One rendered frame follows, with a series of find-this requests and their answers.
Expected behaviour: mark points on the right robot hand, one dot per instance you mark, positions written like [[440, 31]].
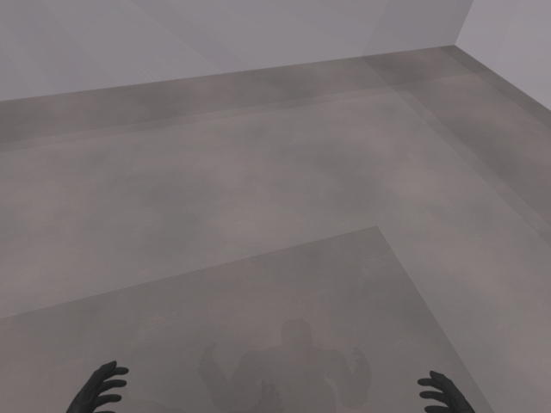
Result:
[[451, 396]]

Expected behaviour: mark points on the left robot hand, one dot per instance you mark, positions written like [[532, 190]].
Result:
[[87, 399]]

